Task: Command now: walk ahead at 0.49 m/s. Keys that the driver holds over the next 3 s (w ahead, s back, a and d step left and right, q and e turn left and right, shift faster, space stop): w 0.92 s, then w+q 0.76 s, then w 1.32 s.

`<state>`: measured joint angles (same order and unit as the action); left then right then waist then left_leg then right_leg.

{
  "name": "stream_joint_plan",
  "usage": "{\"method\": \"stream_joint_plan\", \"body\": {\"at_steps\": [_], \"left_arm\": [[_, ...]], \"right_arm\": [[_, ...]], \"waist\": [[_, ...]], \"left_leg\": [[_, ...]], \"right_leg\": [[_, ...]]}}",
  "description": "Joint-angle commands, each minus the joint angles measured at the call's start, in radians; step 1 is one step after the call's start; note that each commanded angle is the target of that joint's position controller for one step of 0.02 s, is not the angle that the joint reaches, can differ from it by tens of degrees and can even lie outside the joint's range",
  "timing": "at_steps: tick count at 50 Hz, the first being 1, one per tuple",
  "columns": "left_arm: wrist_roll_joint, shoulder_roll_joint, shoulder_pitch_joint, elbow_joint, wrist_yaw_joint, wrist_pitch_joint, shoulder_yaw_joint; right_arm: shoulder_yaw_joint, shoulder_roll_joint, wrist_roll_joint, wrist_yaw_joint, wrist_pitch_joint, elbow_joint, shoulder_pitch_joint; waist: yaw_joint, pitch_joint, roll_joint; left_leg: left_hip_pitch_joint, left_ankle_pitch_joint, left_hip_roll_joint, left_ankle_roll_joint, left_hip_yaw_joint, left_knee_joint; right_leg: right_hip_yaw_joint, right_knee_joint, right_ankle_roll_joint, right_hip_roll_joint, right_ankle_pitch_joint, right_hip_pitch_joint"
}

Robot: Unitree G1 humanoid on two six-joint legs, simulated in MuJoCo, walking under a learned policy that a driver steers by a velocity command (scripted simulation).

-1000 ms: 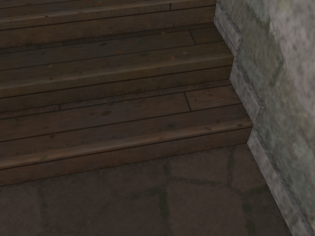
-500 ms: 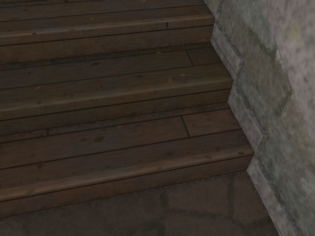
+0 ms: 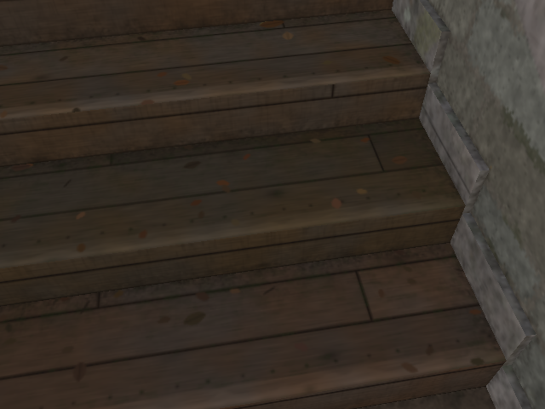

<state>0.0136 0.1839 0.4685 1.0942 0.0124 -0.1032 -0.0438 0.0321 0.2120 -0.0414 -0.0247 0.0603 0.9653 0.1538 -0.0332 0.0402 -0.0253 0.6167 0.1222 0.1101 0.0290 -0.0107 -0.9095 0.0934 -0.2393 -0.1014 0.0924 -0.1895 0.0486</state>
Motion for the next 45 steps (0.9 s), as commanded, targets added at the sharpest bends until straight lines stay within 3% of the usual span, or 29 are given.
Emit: {"method": "stream_joint_plan", "body": {"at_steps": [1, 4, 7, 9, 10, 11, 12, 13, 14, 15, 17, 20, 24, 26, 28, 30, 32, 33, 34, 35, 36, 37, 38, 39, 40, 41, 42, 43, 45], "left_arm": [[-0.002, 0.108, 0.047, -0.045, 0.007, -0.018, -0.014], [0.003, 0.098, 0.099, -0.037, 0.009, -0.017, -0.012], [0.006, 0.111, 0.097, -0.048, 0.000, -0.024, -0.018], [0.011, 0.136, 0.041, -0.061, -0.001, -0.021, -0.025], [0.000, 0.140, 0.016, -0.068, -0.002, -0.019, -0.027], [-0.009, 0.133, 0.003, -0.078, -0.005, -0.022, -0.024], [-0.014, 0.030, 0.014, -0.121, -0.008, -0.028, 0.001], [-0.041, 0.013, 0.152, -0.098, -0.007, -0.016, -0.005], [-0.010, 0.052, 0.075, -0.078, -0.004, -0.001, -0.010], [0.014, 0.044, -0.021, -0.100, -0.007, 0.002, -0.012], [0.027, 0.075, -0.055, -0.114, -0.018, 0.014, -0.027], [0.035, 0.009, -0.043, -0.122, -0.026, 0.054, -0.017], [0.032, -0.030, -0.246, -0.217, -0.017, 0.088, 0.005], [0.040, -0.047, -0.363, -0.300, 0.004, 0.089, 0.018], [0.046, -0.060, -0.515, -0.403, 0.024, 0.080, 0.046], [0.030, -0.095, -0.550, -0.451, 0.029, 0.074, 0.072], [0.024, -0.093, -0.603, -0.523, 0.026, 0.066, 0.094], [0.005, -0.077, -0.648, -0.559, 0.025, 0.065, 0.096], [-0.007, -0.096, -0.648, -0.593, 0.016, 0.076, 0.118], [-0.033, -0.080, -0.590, -0.572, 0.016, 0.078, 0.116], [-0.039, -0.044, -0.457, -0.517, 0.017, 0.080, 0.092], [-0.037, -0.016, -0.256, -0.452, 0.029, 0.084, 0.072], [-0.018, 0.022, -0.038, -0.410, 0.029, 0.070, 0.050], [0.021, 0.133, 0.003, -0.355, 0.040, 0.071, 0.016], [0.047, 0.284, 0.089, -0.272, 0.050, 0.094, -0.027], [0.014, 0.272, 0.001, -0.249, 0.053, 0.093, -0.041], [0.001, 0.194, -0.148, -0.237, 0.035, 0.069, -0.024], [0.008, 0.059, -0.245, -0.201, 0.018, 0.048, 0.002], [0.013, -0.063, -0.179, -0.078, 0.007, 0.008, 0.031]], "right_arm": [[0.000, 0.021, 0.008, -0.006, 0.005, -0.071, -0.104], [-0.003, 0.004, 0.021, -0.002, 0.002, -0.066, -0.128], [-0.002, 0.020, 0.004, 0.012, 0.009, -0.090, -0.177], [0.013, 0.043, 0.000, 0.021, 0.026, -0.062, -0.060], [0.027, 0.059, -0.006, 0.027, 0.041, -0.004, 0.102], [0.048, 0.106, -0.022, 0.035, 0.055, 0.051, 0.273], [0.072, 0.221, -0.047, 0.042, 0.065, 0.067, 0.386], [0.093, 0.274, -0.011, 0.037, 0.043, 0.070, 0.377], [0.076, 0.176, 0.008, 0.028, 0.035, 0.039, 0.268], [0.053, 0.090, 0.024, 0.022, 0.036, 0.018, 0.191], [0.025, 0.028, 0.032, 0.027, 0.052, 0.027, 0.163], [0.017, 0.036, 0.026, 0.028, 0.069, 0.085, 0.256], [0.000, 0.033, 0.023, 0.029, 0.073, 0.138, 0.384], [0.002, 0.056, 0.018, 0.033, 0.075, 0.158, 0.425], [-0.001, 0.072, 0.005, 0.035, 0.075, 0.165, 0.437], [-0.011, 0.071, -0.007, 0.039, 0.083, 0.186, 0.460], [-0.025, 0.055, 0.016, 0.044, 0.069, 0.197, 0.456], [-0.035, 0.054, 0.029, 0.056, 0.071, 0.197, 0.449], [-0.030, 0.061, 0.063, 0.064, 0.059, 0.173, 0.429], [-0.043, 0.054, 0.085, 0.060, 0.053, 0.161, 0.393], [-0.029, 0.121, 0.086, 0.051, 0.057, 0.130, 0.412], [-0.005, 0.209, 0.091, 0.046, 0.072, 0.121, 0.416], [0.024, 0.264, 0.112, 0.025, 0.088, 0.124, 0.367], [0.019, 0.207, 0.114, 0.015, 0.091, 0.130, 0.431], [0.011, 0.077, 0.082, -0.019, 0.081, 0.073, 0.426], [0.026, 0.058, 0.007, -0.032, 0.074, 0.056, 0.434], [0.019, 0.009, -0.009, -0.021, 0.051, 0.009, 0.391], [0.008, -0.035, -0.023, -0.005, 0.036, -0.033, 0.286], [-0.014, -0.092, -0.034, 0.022, 0.012, -0.109, 0.126]], "waist": [[-0.005, 0.071, 0.071], [-0.020, 0.034, 0.131], [-0.023, 0.068, 0.135], [0.055, -0.004, 0.118], [0.121, -0.077, 0.090], [0.185, -0.158, 0.071], [0.176, -0.233, -0.100], [0.117, -0.334, -0.243], [0.100, -0.214, -0.071], [0.090, -0.100, -0.012], [0.020, -0.016, 0.025], [-0.009, -0.039, -0.005], [0.034, 0.025, -0.084], [0.039, 0.078, -0.066], [0.053, 0.115, -0.009], [0.051, 0.110, -0.028], [0.041, 0.110, -0.003], [0.056, 0.134, -0.034], [0.047, 0.091, 0.005], [0.019, 0.043, 0.017], [0.001, -0.096, -0.022], [-0.098, -0.272, -0.117], [-0.196, -0.375, -0.218], [-0.185, -0.461, -0.171], [-0.143, -0.499, 0.280], [-0.056, -0.484, 0.214], [0.030, -0.311, 0.110], [0.065, -0.172, -0.050], [0.068, -0.032, 0.003]], "left_leg": [[0.029, -0.113, -0.021, -0.021, 0.047, 0.160], [-0.050, -0.108, -0.057, -0.022, 0.092, 0.230], [-0.113, -0.021, -0.083, -0.002, 0.113, 0.284], [-0.241, 0.039, -0.123, 0.048, 0.106, 0.339], [-0.405, 0.002, -0.162, 0.068, 0.129, 0.434], [-0.642, -0.015, -0.101, 0.087, 0.073, 0.478], [-0.831, -0.151, 0.233, 0.140, -0.297, 0.508], [-0.910, -0.038, 0.323, 0.293, -0.617, 0.641], [-0.795, 0.213, 0.282, 0.290, -0.542, 0.664], [-0.647, 0.294, 0.231, 0.266, -0.444, 0.692], [-0.457, 0.081, 0.153, 0.201, -0.282, 0.729], [-0.424, -0.208, 0.111, 0.189, -0.164, 0.675], [-0.441, 0.014, 0.118, 0.225, -0.187, 0.696], [-0.518, 0.126, 0.180, 0.252, -0.259, 0.720], [-0.572, 0.167, 0.186, 0.211, -0.245, 0.737], [-0.610, 0.140, 0.186, 0.193, -0.211, 0.736], [-0.559, 0.092, 0.123, 0.154, -0.129, 0.778], [-0.505, 0.011, 0.106, 0.167, -0.095, 0.852], [-0.366, -0.250, 0.117, 0.179, -0.033, 0.990], [-0.268, -0.588, 0.066, 0.182, 0.028, 0.971], [-0.350, -1.139, 0.062, 0.202, 0.053, 0.775], [-0.482, -1.576, 0.087, 0.198, 0.052, 0.535], [-0.609, -1.614, 0.121, 0.157, 0.047, 0.290], [-0.435, -1.158, 0.034, 0.111, 0.015, -0.003], [-0.122, 0.009, -0.229, 0.049, -0.043, -0.475], [-0.059, 0.079, -0.209, 0.054, -0.231, -0.770], [0.006, -0.003, -0.160, 0.046, -0.167, -0.847], [0.089, -0.059, -0.104, 0.054, -0.091, -0.840], [0.247, -0.077, -0.093, 0.102, -0.074, -0.985]], "right_leg": [[-0.174, 0.143, -0.079, -0.259, 0.208, 0.051], [-0.123, 0.073, -0.071, -0.259, 0.295, 0.006], [-0.133, 0.018, -0.082, -0.288, 0.383, 0.014], [-0.120, -0.171, -0.075, -0.295, 0.697, -0.026], [-0.091, -0.359, -0.060, -0.259, 0.763, -0.010], [-0.071, -0.582, -0.041, -0.216, 0.588, 0.142], [-0.028, -0.921, -0.016, -0.122, -0.115, 0.390], [-0.104, -1.157, -0.011, -0.038, -0.289, 0.577], [-0.125, -1.254, -0.018, -0.120, -0.197, 0.655], [-0.116, -1.274, -0.015, -0.146, -0.130, 0.680], [-0.119, -1.219, 0.006, -0.183, -0.033, 0.632], [-0.085, -1.330, 0.020, -0.147, -0.028, 0.673], [-0.031, -1.543, 0.037, -0.131, -0.103, 0.950], [-0.055, -1.773, 0.023, -0.151, -0.204, 1.226], [-0.068, -1.783, -0.003, -0.163, -0.276, 1.390], [-0.064, -1.854, -0.025, -0.165, -0.330, 1.485], [-0.028, -1.632, -0.029, -0.199, -0.351, 1.410], [0.017, -1.514, -0.017, -0.196, -0.366, 1.320], [0.048, -1.211, -0.032, -0.211, -0.285, 0.962], [0.128, -1.009, -0.037, -0.141, -0.187, 0.623], [0.184, -0.984, -0.031, -0.063, -0.173, 0.451], [0.174, -0.975, -0.036, -0.009, -0.162, 0.319], [0.091, -0.737, -0.059, -0.017, -0.062, 0.210], [-0.248, -0.576, -0.113, -0.142, -0.253, 0.032], [-0.892, -0.183, -0.248, -0.453, -0.067, -0.125], [-1.074, -0.083, -0.187, -0.458, -0.125, -0.044], [-0.917, -0.077, -0.139, -0.432, -0.411, 0.136], [-0.744, -0.144, -0.081, -0.399, -0.530, 0.266], [-0.500, -0.184, -0.086, -0.300, -0.379, 0.387]]}}
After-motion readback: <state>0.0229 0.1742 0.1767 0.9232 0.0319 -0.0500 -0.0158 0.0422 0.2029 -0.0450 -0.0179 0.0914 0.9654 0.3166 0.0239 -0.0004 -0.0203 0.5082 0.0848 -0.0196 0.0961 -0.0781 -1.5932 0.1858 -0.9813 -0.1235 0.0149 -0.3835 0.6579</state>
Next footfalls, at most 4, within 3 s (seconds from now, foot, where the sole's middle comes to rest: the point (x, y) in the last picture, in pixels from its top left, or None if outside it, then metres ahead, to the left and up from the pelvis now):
0.22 left None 0.28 0.13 -0.78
0.76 right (326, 332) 0.62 -0.06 -0.63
1.38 left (263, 190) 0.93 0.09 -0.48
1.88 right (269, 53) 1.30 0.09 -0.33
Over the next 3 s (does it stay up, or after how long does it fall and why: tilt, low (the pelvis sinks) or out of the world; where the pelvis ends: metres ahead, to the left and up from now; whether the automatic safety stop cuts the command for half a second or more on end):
stays up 1.73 0.43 0.62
